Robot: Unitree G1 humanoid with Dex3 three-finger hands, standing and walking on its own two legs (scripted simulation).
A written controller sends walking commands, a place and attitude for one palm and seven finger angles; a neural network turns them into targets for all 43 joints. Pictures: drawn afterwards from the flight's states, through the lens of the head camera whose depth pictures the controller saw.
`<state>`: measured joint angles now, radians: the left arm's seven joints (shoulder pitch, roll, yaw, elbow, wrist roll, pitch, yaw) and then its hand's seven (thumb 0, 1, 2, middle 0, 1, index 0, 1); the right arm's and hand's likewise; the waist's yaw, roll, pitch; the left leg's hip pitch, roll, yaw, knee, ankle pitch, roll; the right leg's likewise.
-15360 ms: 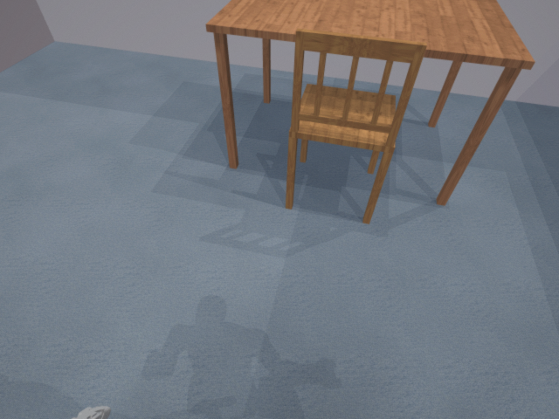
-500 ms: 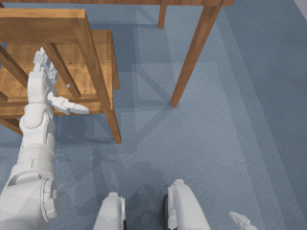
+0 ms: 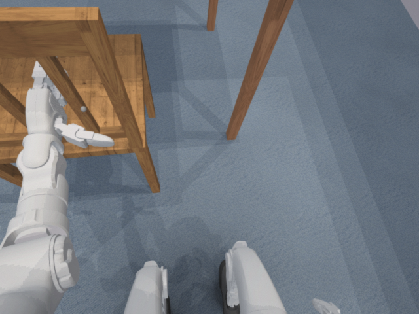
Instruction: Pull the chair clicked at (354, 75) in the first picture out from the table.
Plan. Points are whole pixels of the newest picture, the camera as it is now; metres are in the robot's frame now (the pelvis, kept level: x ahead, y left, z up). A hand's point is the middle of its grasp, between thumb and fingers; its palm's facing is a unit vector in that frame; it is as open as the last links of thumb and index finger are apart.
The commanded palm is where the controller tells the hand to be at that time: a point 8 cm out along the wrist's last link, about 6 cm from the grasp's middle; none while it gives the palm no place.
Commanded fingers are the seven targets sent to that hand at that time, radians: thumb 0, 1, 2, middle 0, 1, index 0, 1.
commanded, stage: push the fingers through the gap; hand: left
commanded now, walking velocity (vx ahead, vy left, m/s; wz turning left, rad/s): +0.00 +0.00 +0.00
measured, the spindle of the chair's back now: (10, 103) +0.50 +0.33 +0.02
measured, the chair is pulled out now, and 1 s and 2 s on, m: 0.00 0.00 0.03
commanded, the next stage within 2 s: hook a spindle and tug to test in 0.02 s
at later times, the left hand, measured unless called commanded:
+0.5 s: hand (87, 107) +0.49 +0.19 +0.03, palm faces +0.04 -1.00 -0.04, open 15.3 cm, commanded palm +0.45 +0.23 +0.03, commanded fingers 0.00 -0.22 0.42 -0.41 -1.18 -0.41 -1.18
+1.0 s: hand (85, 107) +0.48 +0.19 +0.03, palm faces +0.06 -1.00 -0.04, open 5.9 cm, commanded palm +0.45 +0.22 +0.03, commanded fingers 0.00 0.90 0.90 -0.50 -1.45 -0.50 -1.45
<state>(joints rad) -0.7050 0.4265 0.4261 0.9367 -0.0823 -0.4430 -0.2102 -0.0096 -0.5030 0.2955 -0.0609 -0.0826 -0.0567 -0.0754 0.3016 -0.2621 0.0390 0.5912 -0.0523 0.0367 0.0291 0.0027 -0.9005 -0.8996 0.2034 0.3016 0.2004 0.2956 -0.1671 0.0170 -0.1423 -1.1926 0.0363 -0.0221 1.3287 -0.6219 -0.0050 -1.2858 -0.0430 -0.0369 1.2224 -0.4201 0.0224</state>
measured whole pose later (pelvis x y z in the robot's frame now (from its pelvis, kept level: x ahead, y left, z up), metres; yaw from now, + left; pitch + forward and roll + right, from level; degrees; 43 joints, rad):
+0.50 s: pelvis +0.00 +0.00 +0.00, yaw +0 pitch +28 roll -2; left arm -0.73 0.41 0.39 0.95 -0.08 -0.46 -0.19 -0.01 -0.49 0.30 -0.25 -0.67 -0.24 -0.66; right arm 0.27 -0.26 0.04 0.59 -0.06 0.03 0.03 0.00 -0.90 -0.90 0.20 0.30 0.20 0.30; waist -0.16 0.02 -0.15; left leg -1.20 0.03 -0.03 1.34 -0.62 -0.01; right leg -1.29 -0.05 -0.04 1.23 -0.43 0.02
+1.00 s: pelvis +0.01 +0.00 +0.01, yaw +0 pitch +28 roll -2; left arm -0.65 0.38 0.37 0.89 -0.10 -0.44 -0.16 0.01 0.63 0.78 -0.46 -1.44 -0.42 -1.43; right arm 0.30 -0.26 0.02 0.60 -0.05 0.03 0.03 0.00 -0.90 -0.90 0.20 0.30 0.20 0.30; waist -0.15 0.02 -0.15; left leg -1.15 0.03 -0.03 1.30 -0.63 0.00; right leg -1.24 -0.05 -0.04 1.19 -0.43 0.03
